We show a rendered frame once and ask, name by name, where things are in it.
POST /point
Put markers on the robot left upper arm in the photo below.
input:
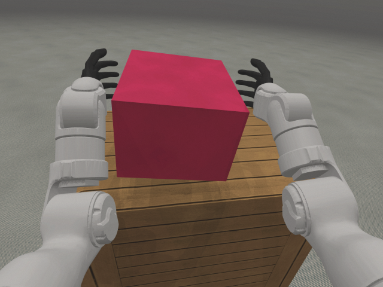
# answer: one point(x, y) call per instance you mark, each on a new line
point(75, 226)

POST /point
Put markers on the right robot forearm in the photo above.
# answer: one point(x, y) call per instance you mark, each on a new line
point(302, 154)

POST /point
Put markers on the robot right upper arm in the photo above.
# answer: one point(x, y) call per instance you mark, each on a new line
point(323, 211)

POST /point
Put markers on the left robot forearm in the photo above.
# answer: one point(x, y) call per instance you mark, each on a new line
point(80, 134)

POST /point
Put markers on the pedestal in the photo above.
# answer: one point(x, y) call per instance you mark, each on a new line
point(191, 233)

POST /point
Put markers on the robot right hand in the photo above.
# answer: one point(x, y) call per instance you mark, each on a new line
point(261, 78)

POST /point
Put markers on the robot left hand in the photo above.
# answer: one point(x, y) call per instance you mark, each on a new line
point(92, 66)

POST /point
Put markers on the carton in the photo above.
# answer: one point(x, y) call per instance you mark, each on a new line
point(176, 117)

